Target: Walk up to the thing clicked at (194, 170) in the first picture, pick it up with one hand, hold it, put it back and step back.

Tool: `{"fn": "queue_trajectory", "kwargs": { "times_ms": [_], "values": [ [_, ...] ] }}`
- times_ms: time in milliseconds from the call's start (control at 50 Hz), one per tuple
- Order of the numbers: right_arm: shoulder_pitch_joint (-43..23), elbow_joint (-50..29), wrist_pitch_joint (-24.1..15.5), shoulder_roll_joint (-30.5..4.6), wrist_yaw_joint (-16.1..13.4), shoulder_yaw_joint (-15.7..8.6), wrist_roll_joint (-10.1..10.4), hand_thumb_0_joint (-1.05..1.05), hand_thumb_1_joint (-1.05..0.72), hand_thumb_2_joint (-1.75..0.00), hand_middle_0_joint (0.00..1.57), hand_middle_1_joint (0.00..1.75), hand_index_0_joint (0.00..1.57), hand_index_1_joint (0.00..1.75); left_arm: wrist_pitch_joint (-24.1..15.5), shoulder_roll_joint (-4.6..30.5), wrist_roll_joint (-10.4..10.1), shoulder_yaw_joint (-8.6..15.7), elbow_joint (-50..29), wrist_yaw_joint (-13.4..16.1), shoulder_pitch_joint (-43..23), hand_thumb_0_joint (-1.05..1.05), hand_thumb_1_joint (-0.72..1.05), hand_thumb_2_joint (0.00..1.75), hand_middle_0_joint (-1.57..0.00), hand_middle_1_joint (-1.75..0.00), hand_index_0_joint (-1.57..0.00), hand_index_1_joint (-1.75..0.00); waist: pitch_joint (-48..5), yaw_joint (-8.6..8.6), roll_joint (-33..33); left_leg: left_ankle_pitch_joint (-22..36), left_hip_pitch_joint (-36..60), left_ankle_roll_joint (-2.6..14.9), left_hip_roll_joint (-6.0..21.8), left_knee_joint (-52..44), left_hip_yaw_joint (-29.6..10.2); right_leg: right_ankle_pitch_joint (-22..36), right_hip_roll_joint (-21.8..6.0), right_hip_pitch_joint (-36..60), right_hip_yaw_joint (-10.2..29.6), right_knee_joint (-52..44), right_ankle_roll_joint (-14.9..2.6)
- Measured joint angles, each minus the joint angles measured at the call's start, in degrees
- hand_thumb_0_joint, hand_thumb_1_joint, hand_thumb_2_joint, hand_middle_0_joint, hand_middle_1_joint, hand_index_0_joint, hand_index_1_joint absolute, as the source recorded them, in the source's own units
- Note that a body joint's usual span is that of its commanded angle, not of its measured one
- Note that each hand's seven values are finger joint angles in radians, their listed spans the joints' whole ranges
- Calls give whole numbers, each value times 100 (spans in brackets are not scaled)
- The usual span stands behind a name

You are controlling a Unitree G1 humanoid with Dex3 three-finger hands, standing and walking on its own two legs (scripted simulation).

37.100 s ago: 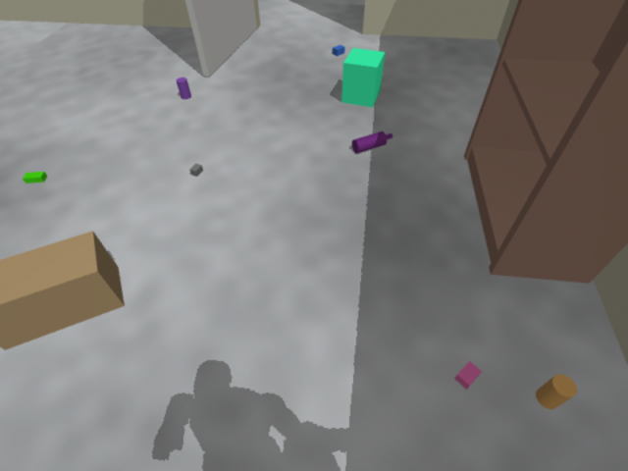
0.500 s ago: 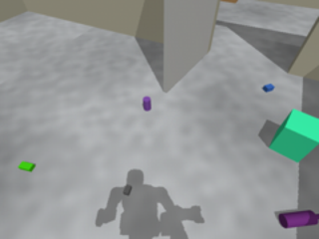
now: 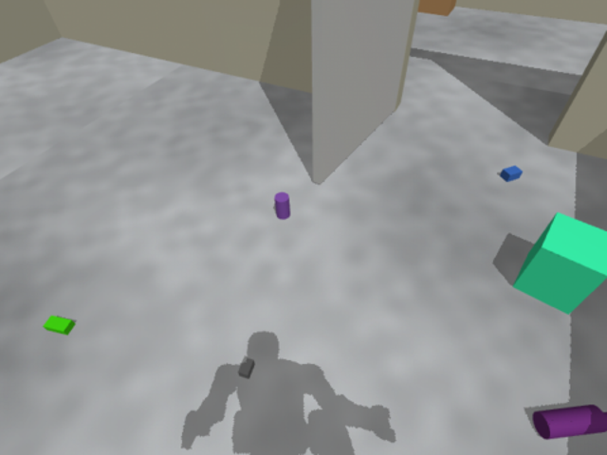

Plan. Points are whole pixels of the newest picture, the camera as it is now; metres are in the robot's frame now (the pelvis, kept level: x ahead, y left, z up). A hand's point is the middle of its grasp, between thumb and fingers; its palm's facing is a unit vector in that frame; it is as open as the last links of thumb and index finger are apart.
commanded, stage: stand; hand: left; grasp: from above
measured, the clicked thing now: (246, 368) +0.52 +0.24 -0.76
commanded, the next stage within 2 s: step back in 1.54 s
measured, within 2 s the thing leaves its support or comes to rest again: neither
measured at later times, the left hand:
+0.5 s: hand out of the picture +0.08 +0.23 -0.16, palm faces +0.01 -0.95 -0.32, open 7.4 cm
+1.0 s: hand out of the picture +0.08 +0.23 -0.16, palm faces +0.01 -0.94 -0.33, open 7.4 cm
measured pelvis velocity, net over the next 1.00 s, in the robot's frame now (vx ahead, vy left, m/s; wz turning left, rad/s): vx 0.02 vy -0.01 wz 0.00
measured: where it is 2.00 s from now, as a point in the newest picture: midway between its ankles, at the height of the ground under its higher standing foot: outside the picture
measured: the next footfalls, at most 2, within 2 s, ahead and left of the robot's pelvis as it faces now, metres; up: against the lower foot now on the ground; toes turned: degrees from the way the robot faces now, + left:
none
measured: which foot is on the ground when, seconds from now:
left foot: down 0.00-1.00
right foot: down 0.00-1.00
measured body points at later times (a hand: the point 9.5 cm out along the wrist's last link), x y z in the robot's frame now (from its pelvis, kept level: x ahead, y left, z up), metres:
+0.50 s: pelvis +0.01 -0.01 +0.00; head +0.02 -0.01 +0.45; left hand +0.08 +0.28 -0.14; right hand +0.08 -0.30 -0.14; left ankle +0.03 +0.11 -0.75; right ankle +0.00 -0.13 -0.75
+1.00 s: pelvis +0.02 -0.01 +0.00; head +0.03 -0.01 +0.45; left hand +0.08 +0.28 -0.13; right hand +0.09 -0.31 -0.14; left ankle +0.03 +0.11 -0.75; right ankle +0.00 -0.13 -0.75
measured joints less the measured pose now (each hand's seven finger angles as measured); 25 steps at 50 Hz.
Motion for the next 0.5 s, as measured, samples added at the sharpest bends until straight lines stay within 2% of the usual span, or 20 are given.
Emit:
{"fn": "queue_trajectory", "kwargs": {
  "times_ms": [500],
  "values": [
    [-132,119,-49,-67,-13,124,29,1,-90,-90,20,30,21,30,-36,-16,-72,-3,151,-45,-315,0,91,90,-20,-30,-20,-30,20,-37,-25,13,129,-82,95,-213,-26,33,100,146,-26,-257,-74]
  ]
}}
